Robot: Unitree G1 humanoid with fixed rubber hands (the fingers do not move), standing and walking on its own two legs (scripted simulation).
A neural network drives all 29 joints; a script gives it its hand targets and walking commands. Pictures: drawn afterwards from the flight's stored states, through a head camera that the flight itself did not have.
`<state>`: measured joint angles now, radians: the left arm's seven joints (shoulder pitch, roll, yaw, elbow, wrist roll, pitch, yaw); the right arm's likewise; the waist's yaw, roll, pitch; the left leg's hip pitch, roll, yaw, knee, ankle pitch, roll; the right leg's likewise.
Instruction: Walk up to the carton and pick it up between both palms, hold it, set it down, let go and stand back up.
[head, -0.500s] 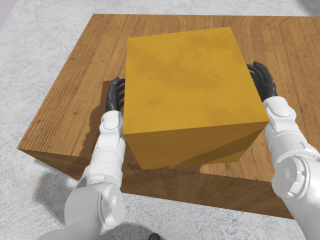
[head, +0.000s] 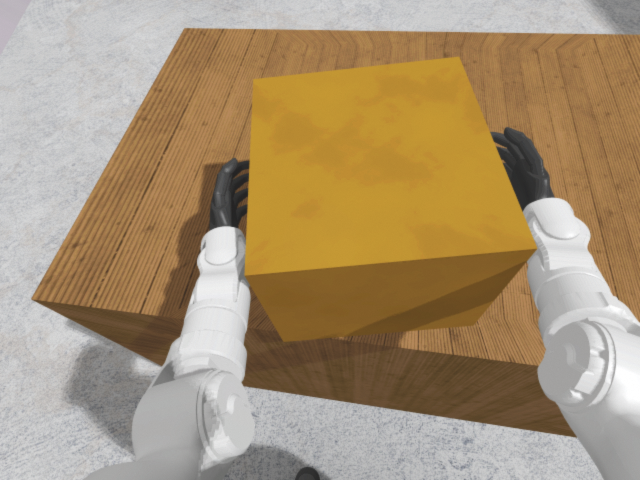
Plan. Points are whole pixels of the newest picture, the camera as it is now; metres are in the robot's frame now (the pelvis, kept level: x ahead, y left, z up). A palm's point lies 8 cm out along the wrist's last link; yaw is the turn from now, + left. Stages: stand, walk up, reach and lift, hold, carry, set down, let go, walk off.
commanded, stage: set down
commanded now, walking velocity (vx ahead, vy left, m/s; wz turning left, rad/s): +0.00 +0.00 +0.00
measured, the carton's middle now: (366, 206) +0.48 +0.04 +0.00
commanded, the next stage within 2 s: none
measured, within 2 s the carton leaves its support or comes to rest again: neither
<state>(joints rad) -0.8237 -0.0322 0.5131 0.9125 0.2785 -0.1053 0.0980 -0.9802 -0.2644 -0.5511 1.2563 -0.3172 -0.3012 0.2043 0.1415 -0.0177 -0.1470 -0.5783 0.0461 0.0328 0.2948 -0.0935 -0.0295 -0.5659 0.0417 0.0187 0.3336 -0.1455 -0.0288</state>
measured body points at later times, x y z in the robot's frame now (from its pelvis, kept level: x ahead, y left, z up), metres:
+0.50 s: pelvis +0.00 +0.00 +0.00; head +0.11 +0.00 +0.44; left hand +0.42 +0.22 +0.04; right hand +0.50 -0.15 +0.05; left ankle +0.00 +0.14 -0.74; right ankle -0.02 -0.10 -0.74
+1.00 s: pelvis -0.03 -0.01 -0.03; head +0.12 -0.02 +0.40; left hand +0.42 +0.25 +0.02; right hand +0.52 -0.19 +0.05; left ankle +0.00 +0.14 -0.74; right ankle -0.02 -0.10 -0.74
